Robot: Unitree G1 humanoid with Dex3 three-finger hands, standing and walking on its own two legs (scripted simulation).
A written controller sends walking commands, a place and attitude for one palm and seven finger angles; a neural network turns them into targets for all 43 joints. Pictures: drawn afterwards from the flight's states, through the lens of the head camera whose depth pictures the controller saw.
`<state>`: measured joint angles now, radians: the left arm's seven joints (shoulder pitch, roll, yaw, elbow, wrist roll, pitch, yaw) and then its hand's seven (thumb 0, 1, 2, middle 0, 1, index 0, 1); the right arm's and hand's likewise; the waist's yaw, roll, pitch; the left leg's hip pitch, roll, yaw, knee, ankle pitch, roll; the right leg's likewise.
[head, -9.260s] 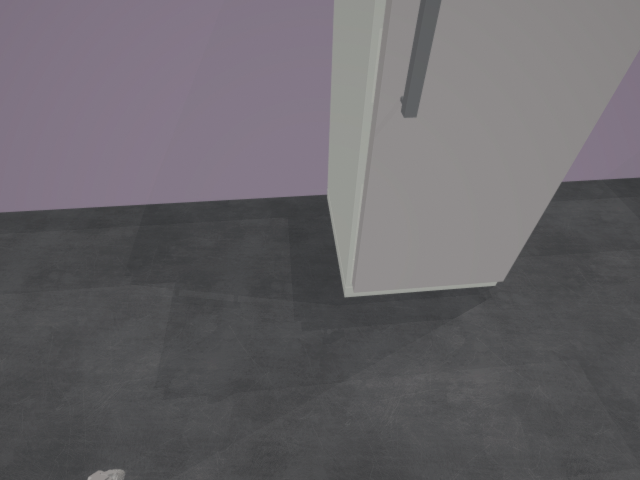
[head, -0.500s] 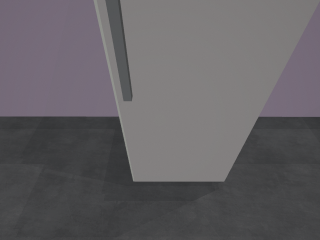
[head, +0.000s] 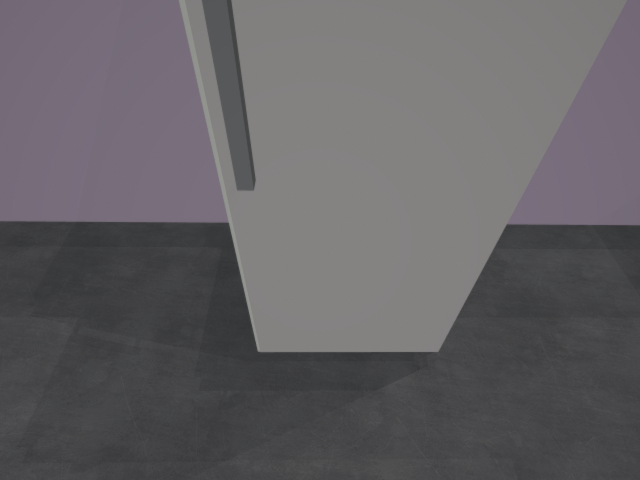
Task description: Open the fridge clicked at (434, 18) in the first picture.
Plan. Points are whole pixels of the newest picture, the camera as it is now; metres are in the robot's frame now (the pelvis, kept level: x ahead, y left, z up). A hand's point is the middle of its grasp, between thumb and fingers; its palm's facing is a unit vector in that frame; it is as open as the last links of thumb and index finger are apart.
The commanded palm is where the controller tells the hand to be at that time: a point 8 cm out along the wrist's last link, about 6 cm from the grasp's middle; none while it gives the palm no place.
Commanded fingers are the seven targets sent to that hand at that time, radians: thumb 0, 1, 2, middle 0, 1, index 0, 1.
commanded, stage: come to a stop and stand still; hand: left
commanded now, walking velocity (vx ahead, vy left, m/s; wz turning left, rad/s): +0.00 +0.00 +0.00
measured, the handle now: (229, 56) +0.57 +0.15 +0.26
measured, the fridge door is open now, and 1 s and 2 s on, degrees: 0 0 0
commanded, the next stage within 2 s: look again from close up in 0.74 s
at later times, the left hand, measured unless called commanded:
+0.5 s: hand out of the picture +0.06 +0.20 -0.17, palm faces +0.02 -0.97 -0.22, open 7.4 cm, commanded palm none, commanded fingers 0.00 0.90 0.90 -0.20 -0.30 -0.20 -0.30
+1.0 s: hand out of the picture +0.05 +0.20 -0.17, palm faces -0.01 -0.97 -0.23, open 7.4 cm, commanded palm none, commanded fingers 0.00 0.90 0.90 -0.20 -0.30 -0.20 -0.30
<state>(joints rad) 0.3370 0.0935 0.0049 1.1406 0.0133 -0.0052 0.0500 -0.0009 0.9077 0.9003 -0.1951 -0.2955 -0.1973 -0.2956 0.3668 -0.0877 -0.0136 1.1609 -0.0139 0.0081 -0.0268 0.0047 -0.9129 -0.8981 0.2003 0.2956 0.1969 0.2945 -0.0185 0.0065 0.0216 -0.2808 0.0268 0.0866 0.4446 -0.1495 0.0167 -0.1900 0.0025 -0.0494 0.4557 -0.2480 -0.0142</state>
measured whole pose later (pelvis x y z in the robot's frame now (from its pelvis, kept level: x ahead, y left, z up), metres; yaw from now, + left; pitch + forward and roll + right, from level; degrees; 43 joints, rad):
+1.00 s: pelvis +0.03 +0.00 +0.00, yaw -1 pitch -1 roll +0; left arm 0.27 0.22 0.00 1.08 0.01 -0.01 0.02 0.00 0.91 0.90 -0.20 -0.30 -0.20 -0.30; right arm 0.20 -0.21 0.01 1.10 -0.01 -0.02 -0.01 0.01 -0.91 -0.90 0.20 0.30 0.20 0.29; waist 0.00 -0.02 0.03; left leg -0.23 0.01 0.09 0.45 -0.20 0.03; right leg -0.14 -0.01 -0.03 0.45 -0.30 -0.01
